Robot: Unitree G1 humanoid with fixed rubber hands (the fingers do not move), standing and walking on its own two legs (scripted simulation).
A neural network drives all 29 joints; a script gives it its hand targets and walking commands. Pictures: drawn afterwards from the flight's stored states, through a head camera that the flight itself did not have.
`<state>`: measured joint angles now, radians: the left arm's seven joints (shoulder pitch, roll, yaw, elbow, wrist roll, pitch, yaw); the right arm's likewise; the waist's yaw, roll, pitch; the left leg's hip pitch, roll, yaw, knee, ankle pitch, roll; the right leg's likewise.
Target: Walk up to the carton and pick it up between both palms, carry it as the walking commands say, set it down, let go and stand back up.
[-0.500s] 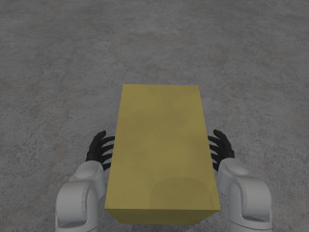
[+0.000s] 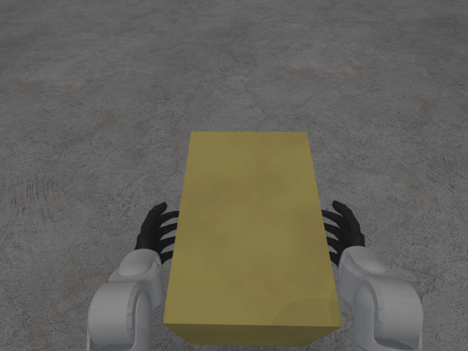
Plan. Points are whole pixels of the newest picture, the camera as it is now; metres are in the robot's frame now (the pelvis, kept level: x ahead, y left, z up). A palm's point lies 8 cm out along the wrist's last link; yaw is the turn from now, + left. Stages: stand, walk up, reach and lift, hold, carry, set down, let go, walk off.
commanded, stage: carry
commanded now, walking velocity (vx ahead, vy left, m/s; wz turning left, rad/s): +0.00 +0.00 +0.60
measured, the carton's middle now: (247, 240) +0.29 -0.02 +0.03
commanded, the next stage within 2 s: none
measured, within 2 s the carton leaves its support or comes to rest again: neither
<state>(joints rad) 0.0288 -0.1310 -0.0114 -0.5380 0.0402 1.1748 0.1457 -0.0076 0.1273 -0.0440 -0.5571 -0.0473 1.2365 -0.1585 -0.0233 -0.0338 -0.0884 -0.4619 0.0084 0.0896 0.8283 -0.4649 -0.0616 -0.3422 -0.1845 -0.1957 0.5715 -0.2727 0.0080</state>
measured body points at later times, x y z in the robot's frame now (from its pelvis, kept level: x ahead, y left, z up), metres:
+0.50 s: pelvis -0.05 +0.01 +0.00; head -0.06 -0.01 +0.45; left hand +0.17 +0.18 +0.08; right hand +0.21 -0.11 +0.07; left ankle -0.04 +0.14 -0.72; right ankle +0.01 -0.07 -0.74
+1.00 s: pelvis -0.10 +0.02 +0.00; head -0.11 +0.01 +0.44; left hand +0.12 +0.20 +0.08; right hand +0.17 -0.09 +0.07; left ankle -0.08 +0.14 -0.74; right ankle +0.01 -0.07 -0.74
